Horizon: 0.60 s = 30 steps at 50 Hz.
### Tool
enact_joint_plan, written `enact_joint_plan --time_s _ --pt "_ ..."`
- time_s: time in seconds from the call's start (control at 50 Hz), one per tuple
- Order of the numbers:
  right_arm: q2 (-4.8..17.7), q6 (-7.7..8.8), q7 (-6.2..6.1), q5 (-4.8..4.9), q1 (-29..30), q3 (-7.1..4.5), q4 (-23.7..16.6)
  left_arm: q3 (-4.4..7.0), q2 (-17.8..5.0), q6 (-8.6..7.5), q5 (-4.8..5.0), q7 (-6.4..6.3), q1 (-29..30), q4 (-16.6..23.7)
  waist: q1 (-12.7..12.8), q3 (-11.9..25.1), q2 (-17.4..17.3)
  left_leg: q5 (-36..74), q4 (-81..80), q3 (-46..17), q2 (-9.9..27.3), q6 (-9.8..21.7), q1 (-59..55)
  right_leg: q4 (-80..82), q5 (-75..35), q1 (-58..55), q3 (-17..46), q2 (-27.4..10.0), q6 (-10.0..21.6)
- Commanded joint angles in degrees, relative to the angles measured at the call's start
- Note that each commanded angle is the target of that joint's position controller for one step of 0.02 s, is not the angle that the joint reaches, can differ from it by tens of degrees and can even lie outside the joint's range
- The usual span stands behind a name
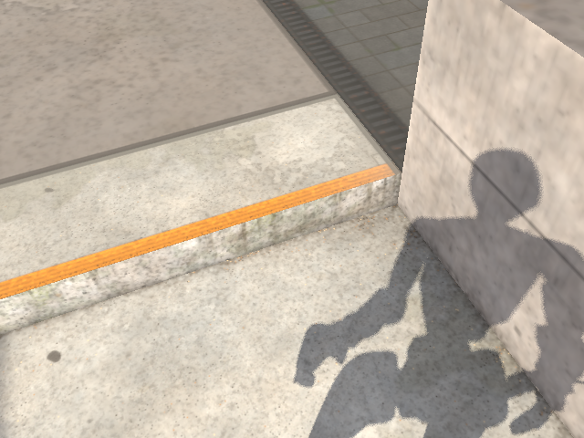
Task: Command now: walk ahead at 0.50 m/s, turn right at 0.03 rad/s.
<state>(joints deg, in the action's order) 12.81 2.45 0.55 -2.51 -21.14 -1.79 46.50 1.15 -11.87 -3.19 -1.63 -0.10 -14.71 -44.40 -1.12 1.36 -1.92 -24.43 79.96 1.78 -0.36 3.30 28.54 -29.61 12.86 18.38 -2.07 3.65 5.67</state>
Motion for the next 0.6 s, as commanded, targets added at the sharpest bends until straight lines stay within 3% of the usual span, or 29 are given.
enact_joint_plan --time_s 0.02,0.04,0.06,0.08,0.12,0.14,0.16,0.2,0.22,0.26,0.3,0.32,0.34,0.36,0.38,0.4,0.42,0.44,0.46,0.48,0.5,0.52,0.54,0.6 --pt "-0.93 -0.49 0.36 -0.54 4.48 0.54 -7.45 1.02 -2.99 -1.18 0.19 0.11 -9.1 -2.65 1.32 -4.45 8.46 -1.3 25.9 -0.1 2.91 0.27 29.63 18.67 16.99 -8.79 23.96 -16.74 10.25" --pt "-2.4 -1.04 -0.04 -0.27 6.66 1.2 -9.42 0.83 -2.85 -1.74 0.11 0.24 -10.18 -4.18 0.42 -4.3 6.86 -1.12 31.31 -0.62 3.11 0.67 34.12 18.18 15.58 -7.49 22.26 -16.42 9.77" --pt "-4.84 -1.19 -0.55 -0.09 10.1 2.08 -11.56 0.85 -2.88 -1.93 -0.4 0.24 -11.74 -5.84 0.52 -3.93 7.28 -1.22 40.06 -0.83 2.55 1.31 39.97 17.82 13.81 -7.23 21.74 -16.95 9.92" --pt "-5.84 -1.41 -1.32 0.13 13.72 2.7 -14.19 0.74 -3.21 -2.33 -0.3 0.33 -12.83 -7.2 0.26 -4.64 7.04 -2.13 45.51 -1.47 2.57 1.77 45.06 17.74 12.02 -6.84 20.77 -17.48 9.46" --pt "-6.37 -1.53 -1.99 0.22 18.59 3.69 -18.16 0.37 -3.5 -2.67 0.1 0.43 -12.25 -9.37 -2.02 -6.86 4.37 -0.27 42.21 -2.55 3.41 1.85 46.58 18.98 12.86 -0.76 17.34 -15.89 6.6" --pt "-6.37 -1.59 -1.83 0.34 21.86 4.4 -20.11 0.1 -3.62 -2.52 0.5 0.37 -12.12 -10.29 -2.33 -7.35 3.04 1.41 33.29 -0.15 3.95 1.47 44.85 21.1 15.6 2.0 14.49 -13.54 4.87" --pt "-5.86 -1.75 -1.59 0.29 24.25 4.61 -21.39 -0.06 -3.76 -2.55 0.76 -0.1 -12.77 -11.19 -1.66 -7.89 3.7 2.7 28.24 1.87 4.12 0.62 43.39 23.1 15.44 3.39 14.03 -12.22 5.12" --pt "-4.11 -2.6 -0.78 -0.38 23.48 4.59 -22.25 0.58 -6.25 -2.28 1.29 -2.07 -13.47 -11.2 -1.45 -5.01 4.77 5.66 15.64 3.48 5.75 -0.48 33.71 29.13 2.55 1.01 13.91 -13.04 7.87" --pt "-3.0 -2.72 -0.48 0.04 21.07 4.06 -20.64 0.66 -6.22 -2.53 1.73 -2.17 -13.43 -10.66 -1.43 -3.15 3.85 6.67 8.92 4.1 6.66 0.11 27.8 30.29 -6.69 -2.6 11.06 -13.1 7.99" --pt "-4.56 -3.0 -0.4 0.43 22.74 4.46 -20.53 1.59 -7.9 -2.35 1.99 -2.29 -16.59 -11.05 0.9 -1.11 4.64 2.6 -0.81 6.6 5.7 2.33 22.8 29.3 -24.21 -12.69 7.06 -14.6 7.95" --pt "-4.22 -2.86 -0.17 1.63 18.91 3.84 -18.09 1.69 -7.79 -1.69 1.47 -1.96 -15.68 -9.37 -1.04 3.66 7.61 -3.36 -10.6 10.81 0.3 4.73 9.73 19.72 -59.79 -16.89 2.54 -14.89 6.74" --pt "-3.0 -2.63 -0.32 2.06 15.17 3.05 -16.7 2.04 -8.55 -1.48 0.5 -1.68 -16.8 -9.04 -2.58 6.81 9.66 -7.98 -12.4 11.06 -2.61 5.48 6.16 11.18 -75.81 -21.24 2.41 -17.05 6.17" --pt "-0.44 -2.09 -0.51 2.0 9.54 1.92 -15.42 2.51 -9.11 -1.45 0.19 -0.94 -16.84 -8.64 -5.04 10.42 11.36 -10.05 -17.55 8.07 -4.63 7.37 0.28 0.47 -83.95 -23.17 3.21 -18.38 5.17" --pt "2.21 -1.22 -0.75 1.2 2.24 0.62 -14.01 3.16 -10.37 -2.29 0.78 -0.14 -13.81 -7.33 -9.77 14.9 11.67 -9.76 -24.57 -1.19 -1.1 10.01 -10.64 -13.78 -78.32 -17.58 1.52 -17.19 3.51" --pt "9.23 -0.26 -1.08 -0.39 -4.02 -1.78 -11.85 2.88 -6.56 -3.58 3.16 1.45 -13.63 -2.55 -9.94 18.21 -3.38 -26.2 -43.85 -33.48 14.39 14.85 -22.25 -36.42 -49.56 3.38 0.69 -7.8 -0.19" --pt "12.43 -1.68 -1.31 1.47 -2.14 -3.33 -9.57 4.0 -5.53 -4.28 -0.27 3.1 -10.98 -1.7 -8.26 16.45 -14.06 -29.38 -68.26 -64.18 18.36 16.58 -24.17 -56.61 -3.02 18.03 5.82 2.47 -1.34" --pt "10.98 -0.95 -1.17 1.71 6.82 -3.16 -10.16 3.67 -2.56 -4.18 -1.44 2.7 -11.87 -0.18 -1.5 8.85 -7.29 -24.68 -66.83 -59.59 21.93 14.19 -17.23 -68.98 -3.66 24.14 13.85 0.08 -0.76" --pt "6.63 0.01 -0.69 1.45 10.47 -2.31 -8.95 2.8 -1.05 -3.46 -1.33 1.89 -7.87 1.87 0.61 0.69 -0.46 -22.26 -63.93 -49.07 20.77 13.25 -8.02 -73.12 -4.86 25.86 9.13 -2.21 -0.28" --pt "3.25 0.66 -0.32 0.57 9.88 -1.5 -6.25 2.48 0.35 -2.44 -0.7 0.96 -5.24 3.42 1.94 -5.01 3.65 -16.78 -61.28 -38.02 18.8 11.45 -1.03 -73.11 -3.37 27.84 7.24 -3.76 0.6" --pt "0.08 1.65 0.04 -0.06 9.0 -0.67 -3.09 1.95 1.52 -1.3 -0.32 0.02 -3.99 4.92 4.39 -6.3 4.28 -6.67 -59.95 -28.69 15.65 9.03 2.17 -71.7 -1.88 27.81 8.23 -4.29 1.0" --pt "-1.5 2.33 0.41 -0.17 8.43 -0.4 -1.35 1.11 3.02 -0.14 -0.14 -0.4 -6.01 5.14 6.34 -5.88 2.21 1.73 -59.88 -21.0 13.55 6.51 2.08 -69.49 -2.01 27.66 9.75 -3.98 1.11" --pt "-2.05 2.99 0.75 0.2 6.85 -0.29 0.79 1.0 2.87 0.73 0.24 -0.31 -5.83 5.12 6.44 -5.63 0.37 5.38 -60.79 -15.41 11.19 5.17 0.4 -67.46 -1.16 29.02 10.42 -3.4 1.59" --pt "0.29 3.72 0.93 0.55 5.68 -0.84 1.01 1.41 0.59 1.36 0.65 -0.13 -6.51 5.27 6.65 -6.22 -0.77 10.41 -63.11 -12.51 10.65 5.53 -1.06 -60.05 -1.23 28.98 9.47 -3.43 0.97" --pt "2.34 4.77 -0.27 1.9 4.08 -1.31 1.81 2.36 -2.5 1.52 -0.1 0.59 -0.91 5.22 4.81 -4.57 -1.47 26.21 -68.79 -2.64 6.24 4.04 -6.69 -41.09 -9.72 23.15 3.87 -4.19 -1.73"
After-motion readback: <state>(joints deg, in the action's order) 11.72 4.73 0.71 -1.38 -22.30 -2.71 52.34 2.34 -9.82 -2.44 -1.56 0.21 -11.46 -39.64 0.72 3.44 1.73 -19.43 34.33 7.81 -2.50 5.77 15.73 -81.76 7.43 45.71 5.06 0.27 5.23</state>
